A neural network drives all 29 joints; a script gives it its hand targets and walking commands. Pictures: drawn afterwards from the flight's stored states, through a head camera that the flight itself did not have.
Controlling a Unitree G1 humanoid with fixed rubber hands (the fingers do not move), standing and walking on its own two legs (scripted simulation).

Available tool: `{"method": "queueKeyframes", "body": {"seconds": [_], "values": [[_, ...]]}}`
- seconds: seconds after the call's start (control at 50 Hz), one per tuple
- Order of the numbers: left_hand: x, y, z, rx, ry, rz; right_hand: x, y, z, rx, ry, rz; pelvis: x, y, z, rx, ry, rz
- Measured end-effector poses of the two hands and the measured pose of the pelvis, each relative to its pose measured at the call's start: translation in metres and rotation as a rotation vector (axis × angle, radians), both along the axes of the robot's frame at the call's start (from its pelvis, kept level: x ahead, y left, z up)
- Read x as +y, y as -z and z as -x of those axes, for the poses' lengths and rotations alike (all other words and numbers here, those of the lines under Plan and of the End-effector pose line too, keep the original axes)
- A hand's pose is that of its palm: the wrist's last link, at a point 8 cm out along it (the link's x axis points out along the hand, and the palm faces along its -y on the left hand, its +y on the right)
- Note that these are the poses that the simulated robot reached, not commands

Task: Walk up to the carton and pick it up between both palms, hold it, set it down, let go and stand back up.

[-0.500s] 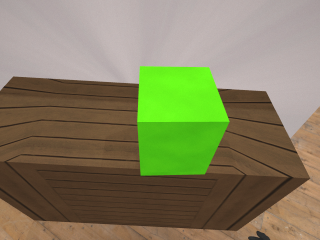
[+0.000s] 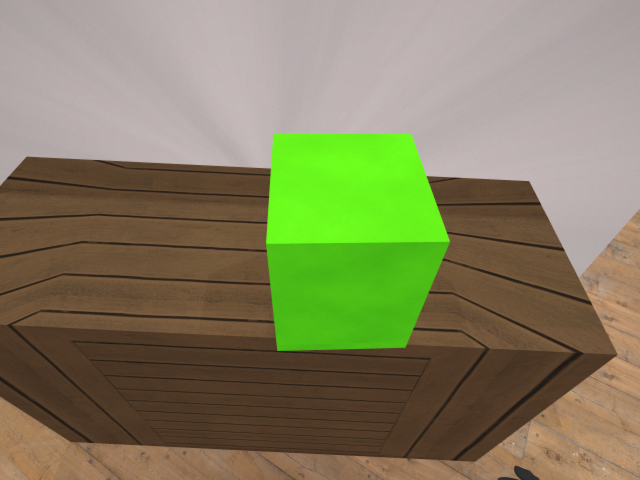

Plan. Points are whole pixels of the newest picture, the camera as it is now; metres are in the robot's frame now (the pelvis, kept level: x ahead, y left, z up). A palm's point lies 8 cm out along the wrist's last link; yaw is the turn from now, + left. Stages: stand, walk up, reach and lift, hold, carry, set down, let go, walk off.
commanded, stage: stand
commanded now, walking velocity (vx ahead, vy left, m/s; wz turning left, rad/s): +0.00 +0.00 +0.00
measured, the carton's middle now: (342, 245) +0.43 +0.00 +0.04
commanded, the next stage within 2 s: none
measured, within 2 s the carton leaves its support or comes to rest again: neither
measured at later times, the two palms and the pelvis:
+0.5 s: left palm out of the picture +0.05 +0.27 -0.12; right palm out of the picture +0.11 -0.27 -0.11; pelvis +0.00 +0.00 +0.00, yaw +0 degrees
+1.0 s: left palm out of the picture +0.05 +0.27 -0.12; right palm out of the picture +0.11 -0.28 -0.11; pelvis +0.00 +0.00 +0.00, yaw +0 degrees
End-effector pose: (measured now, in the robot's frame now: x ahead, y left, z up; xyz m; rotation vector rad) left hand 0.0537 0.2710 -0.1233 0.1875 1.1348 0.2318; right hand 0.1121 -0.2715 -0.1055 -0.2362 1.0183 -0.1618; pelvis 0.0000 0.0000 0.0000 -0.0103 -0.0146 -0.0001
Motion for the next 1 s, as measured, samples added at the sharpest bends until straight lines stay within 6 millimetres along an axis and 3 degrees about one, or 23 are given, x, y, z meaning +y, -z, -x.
{"method": "queueKeyframes", "body": {"seconds": [1.0], "values": [[-0.0009, -0.0005, -0.0005, 0.009, -0.002, -0.002, -0.0035, 0.0015, 0.0029, 0.011, 0.003, 0.001, -0.0016, -0.0002, 0.0003, -0.001, 0.0, -0.002]]}}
